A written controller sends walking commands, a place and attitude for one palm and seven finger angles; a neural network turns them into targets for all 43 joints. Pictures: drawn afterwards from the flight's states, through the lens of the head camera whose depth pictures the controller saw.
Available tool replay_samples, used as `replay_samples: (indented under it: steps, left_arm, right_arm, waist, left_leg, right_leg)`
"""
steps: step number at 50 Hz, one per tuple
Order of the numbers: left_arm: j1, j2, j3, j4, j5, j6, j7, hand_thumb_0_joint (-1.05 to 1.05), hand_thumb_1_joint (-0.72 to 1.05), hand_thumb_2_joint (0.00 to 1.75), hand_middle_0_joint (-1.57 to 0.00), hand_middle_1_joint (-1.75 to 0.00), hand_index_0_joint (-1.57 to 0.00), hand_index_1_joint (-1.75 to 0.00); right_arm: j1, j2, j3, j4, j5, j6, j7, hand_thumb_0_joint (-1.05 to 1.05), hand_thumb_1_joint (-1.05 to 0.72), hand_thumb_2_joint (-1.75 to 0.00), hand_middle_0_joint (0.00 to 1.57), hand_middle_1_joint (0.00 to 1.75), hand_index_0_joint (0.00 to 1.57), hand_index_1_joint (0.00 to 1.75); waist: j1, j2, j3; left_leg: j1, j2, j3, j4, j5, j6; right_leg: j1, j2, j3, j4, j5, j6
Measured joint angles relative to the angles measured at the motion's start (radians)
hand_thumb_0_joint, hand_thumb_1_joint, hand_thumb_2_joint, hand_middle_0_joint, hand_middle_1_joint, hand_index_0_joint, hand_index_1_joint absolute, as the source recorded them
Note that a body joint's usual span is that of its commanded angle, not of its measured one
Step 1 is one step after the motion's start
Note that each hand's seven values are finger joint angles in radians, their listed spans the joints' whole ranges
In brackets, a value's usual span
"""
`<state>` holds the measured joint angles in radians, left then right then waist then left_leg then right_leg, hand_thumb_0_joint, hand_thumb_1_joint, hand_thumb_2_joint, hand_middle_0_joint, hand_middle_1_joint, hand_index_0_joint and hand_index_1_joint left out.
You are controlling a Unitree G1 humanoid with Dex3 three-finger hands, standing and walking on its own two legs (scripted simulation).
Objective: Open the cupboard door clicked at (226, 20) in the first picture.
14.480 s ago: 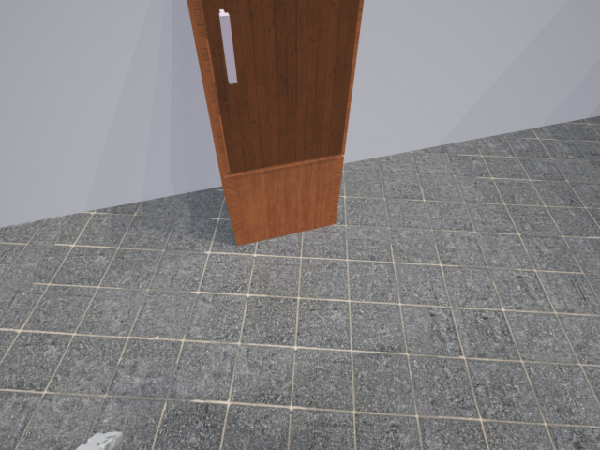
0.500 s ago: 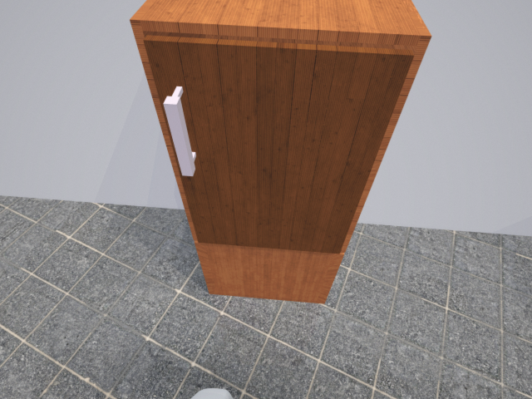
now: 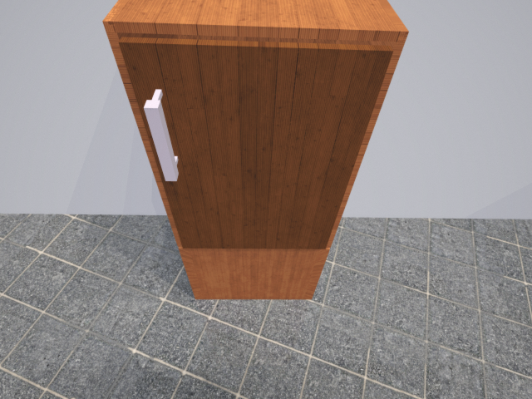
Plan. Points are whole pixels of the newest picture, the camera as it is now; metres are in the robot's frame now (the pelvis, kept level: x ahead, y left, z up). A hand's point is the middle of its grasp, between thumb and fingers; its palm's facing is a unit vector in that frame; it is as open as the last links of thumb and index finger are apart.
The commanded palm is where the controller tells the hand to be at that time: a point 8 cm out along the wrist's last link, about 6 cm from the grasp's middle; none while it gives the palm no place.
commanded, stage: come to a stop and stand still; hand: left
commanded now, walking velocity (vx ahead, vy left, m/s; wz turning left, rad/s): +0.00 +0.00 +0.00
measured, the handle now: (165, 137) +0.53 +0.21 +0.09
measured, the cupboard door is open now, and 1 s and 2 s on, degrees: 0 0 0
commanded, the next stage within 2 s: look again from close up in 0.50 s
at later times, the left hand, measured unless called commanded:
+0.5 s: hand out of the picture -0.01 +0.12 -0.17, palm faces +0.06 -0.99 -0.15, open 7.3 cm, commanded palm none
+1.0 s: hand out of the picture -0.02 +0.20 -0.18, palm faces +0.02 -0.98 -0.20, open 7.4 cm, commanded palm none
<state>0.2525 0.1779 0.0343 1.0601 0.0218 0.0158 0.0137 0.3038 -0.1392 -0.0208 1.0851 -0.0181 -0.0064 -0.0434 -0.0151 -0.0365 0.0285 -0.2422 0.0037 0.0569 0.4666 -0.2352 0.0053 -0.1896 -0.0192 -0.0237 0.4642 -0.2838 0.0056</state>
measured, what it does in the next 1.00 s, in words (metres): stands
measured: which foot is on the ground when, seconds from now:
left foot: down 0.00-1.00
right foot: down 0.00-1.00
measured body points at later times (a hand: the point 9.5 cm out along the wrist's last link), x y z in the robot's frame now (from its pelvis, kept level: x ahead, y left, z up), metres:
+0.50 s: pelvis +0.01 -0.03 +0.00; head +0.02 -0.03 +0.45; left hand -0.02 +0.17 -0.16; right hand +0.00 -0.24 -0.16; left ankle +0.01 +0.12 -0.74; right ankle -0.03 -0.11 -0.74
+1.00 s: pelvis -0.03 +0.02 +0.00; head -0.05 +0.03 +0.45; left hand -0.02 +0.25 -0.16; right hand +0.00 -0.21 -0.15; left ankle +0.01 +0.10 -0.74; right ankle -0.03 -0.11 -0.74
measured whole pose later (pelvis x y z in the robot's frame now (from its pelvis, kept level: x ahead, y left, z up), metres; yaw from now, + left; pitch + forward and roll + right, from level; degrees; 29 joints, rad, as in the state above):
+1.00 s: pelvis -0.03 +0.02 +0.00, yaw +0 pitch -3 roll -1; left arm 0.32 0.17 -0.01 1.04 0.03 0.00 0.03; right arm 0.28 -0.17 -0.01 1.02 -0.02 0.00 -0.02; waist 0.00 -0.01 -0.01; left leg -0.25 -0.03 0.06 0.50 -0.21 0.06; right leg -0.20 -0.02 -0.02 0.50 -0.27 0.01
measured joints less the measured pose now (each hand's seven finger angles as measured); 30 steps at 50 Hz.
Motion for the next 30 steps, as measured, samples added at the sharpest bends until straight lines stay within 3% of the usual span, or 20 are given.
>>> replay_samples:
  steps: [6, 16, 30]
  left_arm:
    - [-0.015, -0.009, -0.018, 0.022, -0.009, -0.021, 0.015, 0.01, 0.93, 0.89, -0.20, -0.30, -0.20, -0.30]
    - [0.005, -0.021, -0.026, 0.047, -0.014, -0.024, 0.020, 0.01, 0.94, 0.89, -0.20, -0.30, -0.20, -0.30]
    - [0.076, -0.076, -0.041, 0.080, -0.010, -0.028, 0.017, 0.00, 0.91, 0.89, -0.20, -0.30, -0.20, -0.30]
  right_arm:
    - [0.017, 0.007, 0.010, 0.052, 0.004, 0.010, 0.005, 0.00, -0.91, -0.90, 0.20, 0.30, 0.20, 0.30]
    - [-0.007, 0.037, 0.024, 0.076, 0.006, 0.004, 0.007, 0.00, -0.90, -0.90, 0.20, 0.30, 0.20, 0.30]
    - [-0.042, 0.009, 0.018, 0.072, 0.009, 0.002, -0.005, 0.01, -0.92, -0.90, 0.20, 0.30, 0.20, 0.30]
  waist:
    - [-0.015, 0.037, -0.003]
    - [0.007, 0.039, 0.006]
    - [0.030, 0.018, 0.011]
  left_leg:
    - [0.037, 0.026, -0.022, -0.013, -0.001, -0.026]
    - [0.069, 0.045, -0.032, -0.054, 0.019, -0.046]
    - [0.083, 0.052, -0.032, -0.067, 0.019, -0.052]
  right_leg:
    - [0.038, 0.028, -0.021, -0.005, -0.013, -0.036]
    - [0.071, 0.049, -0.031, -0.048, 0.004, -0.054]
    - [0.088, 0.056, -0.031, -0.068, 0.009, -0.058]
